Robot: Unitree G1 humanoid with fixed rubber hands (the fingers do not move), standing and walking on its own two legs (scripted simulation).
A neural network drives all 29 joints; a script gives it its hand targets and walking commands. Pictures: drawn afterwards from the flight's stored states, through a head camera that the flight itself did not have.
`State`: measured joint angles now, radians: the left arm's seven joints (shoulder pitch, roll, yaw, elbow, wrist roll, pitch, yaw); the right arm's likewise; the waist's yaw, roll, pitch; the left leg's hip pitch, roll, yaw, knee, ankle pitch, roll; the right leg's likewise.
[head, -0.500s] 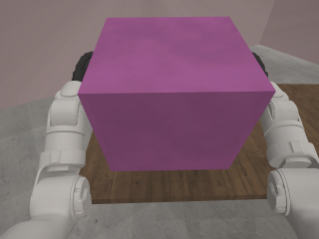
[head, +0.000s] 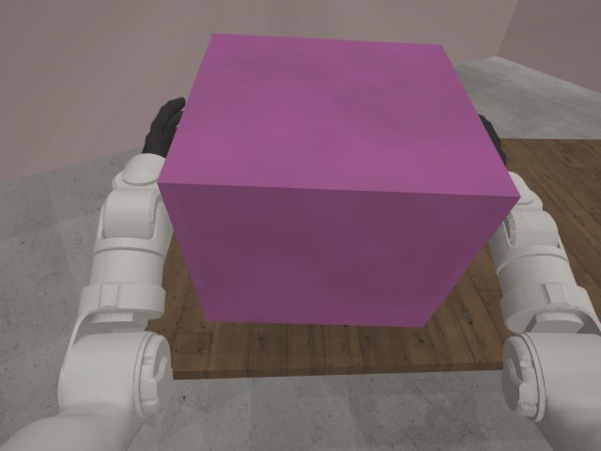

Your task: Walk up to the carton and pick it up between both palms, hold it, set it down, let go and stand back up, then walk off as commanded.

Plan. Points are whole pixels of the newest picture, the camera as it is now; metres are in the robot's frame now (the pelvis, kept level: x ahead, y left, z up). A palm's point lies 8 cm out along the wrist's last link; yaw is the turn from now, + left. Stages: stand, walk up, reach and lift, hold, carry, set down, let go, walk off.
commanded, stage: set down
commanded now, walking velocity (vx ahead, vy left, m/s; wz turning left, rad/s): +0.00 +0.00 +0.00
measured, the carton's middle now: (321, 185) +0.43 -0.04 +0.17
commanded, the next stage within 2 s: none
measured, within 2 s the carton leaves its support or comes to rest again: rests again in 1.96 s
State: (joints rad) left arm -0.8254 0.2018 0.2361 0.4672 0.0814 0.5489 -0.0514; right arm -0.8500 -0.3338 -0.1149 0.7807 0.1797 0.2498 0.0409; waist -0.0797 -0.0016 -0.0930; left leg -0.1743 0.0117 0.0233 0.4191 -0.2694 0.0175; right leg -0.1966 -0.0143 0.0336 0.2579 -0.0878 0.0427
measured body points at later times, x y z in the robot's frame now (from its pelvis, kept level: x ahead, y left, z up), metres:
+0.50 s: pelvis +0.00 +0.00 +0.00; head -0.01 +0.02 +0.45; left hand +0.44 +0.17 +0.19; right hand +0.41 -0.24 +0.19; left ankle -0.03 +0.09 -0.75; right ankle +0.03 -0.16 -0.75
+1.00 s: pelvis +0.01 +0.00 +0.00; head +0.02 +0.02 +0.45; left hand +0.45 +0.17 +0.16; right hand +0.41 -0.24 +0.16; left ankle -0.03 +0.09 -0.75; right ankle +0.03 -0.16 -0.75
